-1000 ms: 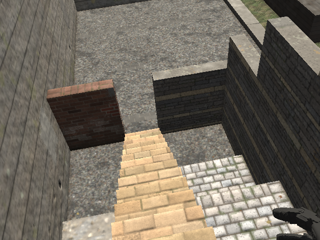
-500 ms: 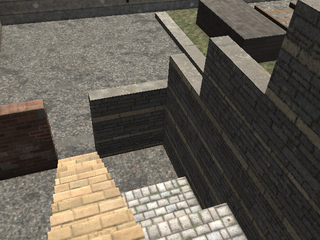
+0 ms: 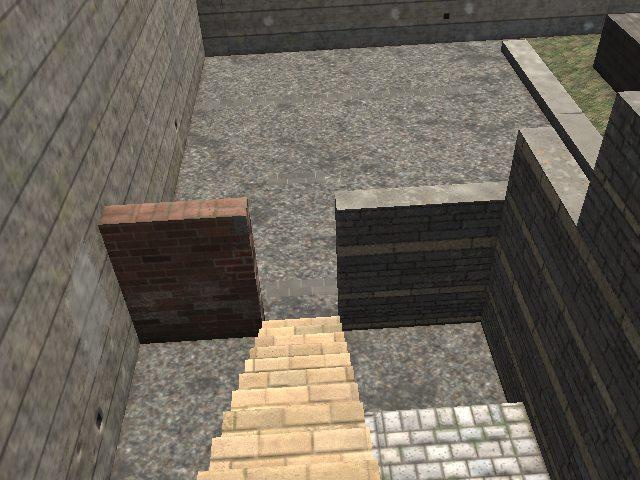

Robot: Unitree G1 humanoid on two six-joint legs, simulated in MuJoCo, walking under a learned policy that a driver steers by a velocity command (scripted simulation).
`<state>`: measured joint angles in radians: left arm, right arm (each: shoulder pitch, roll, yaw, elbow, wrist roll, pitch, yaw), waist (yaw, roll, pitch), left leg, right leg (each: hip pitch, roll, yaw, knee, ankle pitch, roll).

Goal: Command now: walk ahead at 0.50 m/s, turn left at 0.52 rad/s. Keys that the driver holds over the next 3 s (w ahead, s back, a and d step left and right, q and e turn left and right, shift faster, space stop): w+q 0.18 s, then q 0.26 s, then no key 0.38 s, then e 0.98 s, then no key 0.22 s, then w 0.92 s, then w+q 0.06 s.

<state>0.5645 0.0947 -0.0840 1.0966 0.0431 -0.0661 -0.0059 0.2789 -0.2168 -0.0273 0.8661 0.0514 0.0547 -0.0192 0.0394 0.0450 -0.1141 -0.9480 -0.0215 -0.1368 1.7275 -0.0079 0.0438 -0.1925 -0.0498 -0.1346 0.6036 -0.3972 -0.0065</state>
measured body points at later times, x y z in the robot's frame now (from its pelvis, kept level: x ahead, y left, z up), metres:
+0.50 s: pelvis +0.19 +0.18 -0.19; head +0.22 +0.21 +0.26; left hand +0.22 +0.49 -0.32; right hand +0.25 -0.10 -0.32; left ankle +0.19 +0.25 -0.92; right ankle +0.12 -0.03 -0.63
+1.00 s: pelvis +0.33 +0.23 -0.29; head +0.31 +0.24 +0.16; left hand +0.31 +0.46 -0.43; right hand +0.46 +0.06 -0.43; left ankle +0.19 +0.25 -0.92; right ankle +0.48 +0.15 -1.03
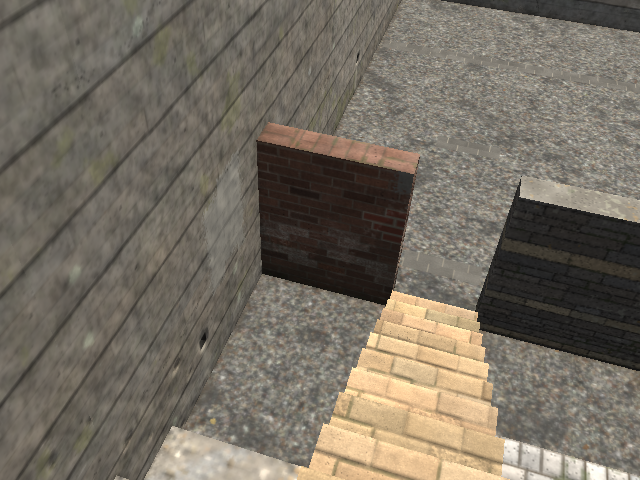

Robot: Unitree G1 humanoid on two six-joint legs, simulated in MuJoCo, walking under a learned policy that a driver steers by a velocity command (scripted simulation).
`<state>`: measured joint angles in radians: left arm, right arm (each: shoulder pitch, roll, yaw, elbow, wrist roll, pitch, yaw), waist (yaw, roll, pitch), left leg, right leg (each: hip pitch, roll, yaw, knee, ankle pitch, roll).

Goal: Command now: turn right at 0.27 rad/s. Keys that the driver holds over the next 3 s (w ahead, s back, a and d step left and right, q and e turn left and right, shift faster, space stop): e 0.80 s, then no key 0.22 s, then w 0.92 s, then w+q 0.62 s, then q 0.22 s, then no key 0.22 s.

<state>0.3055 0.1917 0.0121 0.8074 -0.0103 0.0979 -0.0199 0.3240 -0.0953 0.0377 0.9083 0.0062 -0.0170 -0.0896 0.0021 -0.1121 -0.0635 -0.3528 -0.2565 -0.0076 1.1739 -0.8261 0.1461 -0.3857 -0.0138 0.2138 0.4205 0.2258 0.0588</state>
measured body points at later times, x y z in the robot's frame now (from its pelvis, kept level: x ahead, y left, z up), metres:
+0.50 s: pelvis +0.03 +0.01 -0.06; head +0.04 -0.02 +0.38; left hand +0.21 +0.27 -0.15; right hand +0.24 -0.23 -0.12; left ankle +0.02 +0.16 -0.60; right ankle +0.08 -0.10 -0.82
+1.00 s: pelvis +0.06 -0.06 -0.10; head +0.06 -0.08 +0.35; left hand +0.23 +0.13 -0.22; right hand +0.07 -0.38 -0.19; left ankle +0.09 +0.11 -0.56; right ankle +0.08 -0.15 -0.82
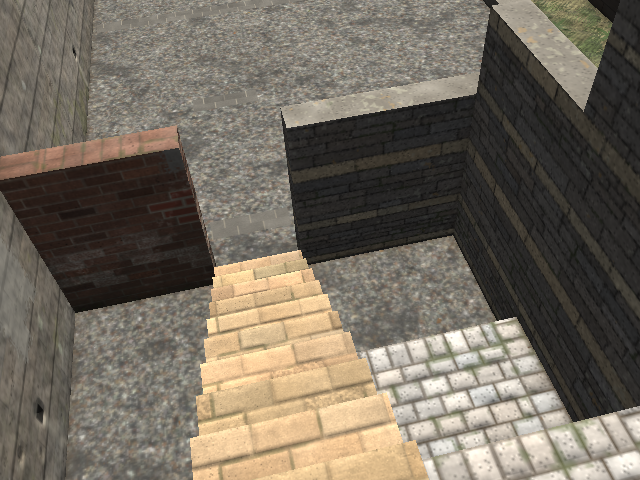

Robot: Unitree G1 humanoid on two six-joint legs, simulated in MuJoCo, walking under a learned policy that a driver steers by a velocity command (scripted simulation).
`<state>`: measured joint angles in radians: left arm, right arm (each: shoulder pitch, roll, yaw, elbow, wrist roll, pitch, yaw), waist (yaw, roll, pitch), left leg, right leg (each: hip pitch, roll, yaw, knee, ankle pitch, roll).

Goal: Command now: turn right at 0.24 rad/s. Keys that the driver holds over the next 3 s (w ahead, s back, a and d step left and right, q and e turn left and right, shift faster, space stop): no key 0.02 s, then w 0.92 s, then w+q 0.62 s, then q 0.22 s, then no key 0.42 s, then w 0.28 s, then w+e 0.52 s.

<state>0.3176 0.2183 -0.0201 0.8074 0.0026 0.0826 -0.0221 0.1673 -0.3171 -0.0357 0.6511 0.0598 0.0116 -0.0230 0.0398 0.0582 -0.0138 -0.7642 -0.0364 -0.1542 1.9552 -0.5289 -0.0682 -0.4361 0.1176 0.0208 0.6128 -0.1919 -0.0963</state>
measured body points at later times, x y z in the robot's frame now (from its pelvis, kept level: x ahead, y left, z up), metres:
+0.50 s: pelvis +0.09 +0.03 +0.02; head +0.07 +0.06 +0.47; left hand +0.21 +0.27 -0.12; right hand +0.09 -0.22 -0.10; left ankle +0.03 +0.11 -0.72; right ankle +0.15 -0.13 -0.64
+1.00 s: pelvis +0.31 -0.02 -0.18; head +0.35 -0.01 +0.27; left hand +0.38 +0.20 -0.33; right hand +0.30 -0.27 -0.31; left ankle +0.21 +0.15 -0.65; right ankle +0.35 -0.13 -0.91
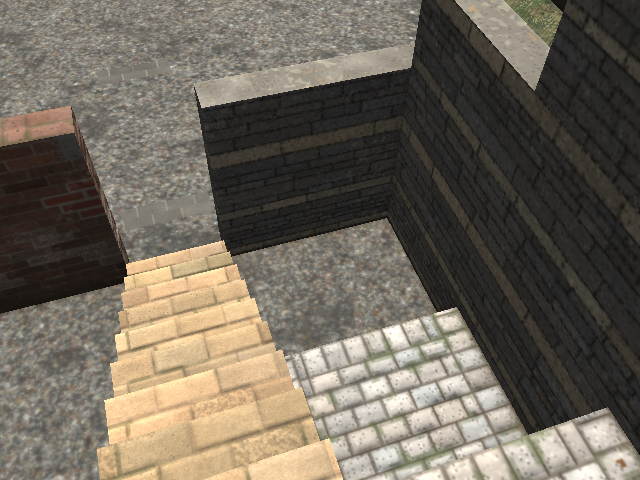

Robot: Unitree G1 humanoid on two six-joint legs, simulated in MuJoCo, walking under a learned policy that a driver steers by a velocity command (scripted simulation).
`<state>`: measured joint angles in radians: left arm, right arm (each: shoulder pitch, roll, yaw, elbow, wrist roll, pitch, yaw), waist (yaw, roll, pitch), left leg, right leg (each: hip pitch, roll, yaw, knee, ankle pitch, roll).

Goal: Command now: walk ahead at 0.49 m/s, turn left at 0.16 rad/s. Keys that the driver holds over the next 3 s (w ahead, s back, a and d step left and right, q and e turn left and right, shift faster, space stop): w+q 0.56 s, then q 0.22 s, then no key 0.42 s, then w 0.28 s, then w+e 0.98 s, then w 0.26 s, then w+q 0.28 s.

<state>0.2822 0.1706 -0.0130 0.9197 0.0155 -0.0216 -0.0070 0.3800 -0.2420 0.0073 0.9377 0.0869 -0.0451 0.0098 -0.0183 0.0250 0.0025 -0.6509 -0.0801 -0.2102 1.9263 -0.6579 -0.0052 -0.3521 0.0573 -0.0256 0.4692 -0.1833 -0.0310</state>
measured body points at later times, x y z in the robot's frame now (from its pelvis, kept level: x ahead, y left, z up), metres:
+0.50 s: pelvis +0.22 +0.14 -0.20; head +0.22 +0.17 +0.25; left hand +0.18 +0.39 -0.36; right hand +0.28 -0.13 -0.32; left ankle +0.19 +0.22 -0.92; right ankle +0.12 -0.08 -0.65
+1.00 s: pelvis +0.43 +0.20 -0.37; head +0.41 +0.20 +0.07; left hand +0.24 +0.33 -0.53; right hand +0.63 +0.06 -0.50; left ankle +0.28 +0.30 -0.84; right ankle +0.48 +0.12 -1.11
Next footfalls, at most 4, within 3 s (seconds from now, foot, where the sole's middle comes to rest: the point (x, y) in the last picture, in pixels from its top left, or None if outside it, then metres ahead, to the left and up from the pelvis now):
0.42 left None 0.23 0.22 -0.96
0.88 right None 0.51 0.15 -1.15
1.28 left None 0.44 0.43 -1.15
1.50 right None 0.53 0.24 -1.15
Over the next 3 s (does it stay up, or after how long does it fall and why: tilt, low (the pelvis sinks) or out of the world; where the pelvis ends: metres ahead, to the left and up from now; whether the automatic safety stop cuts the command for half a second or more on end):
stays up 1.06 0.36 -0.81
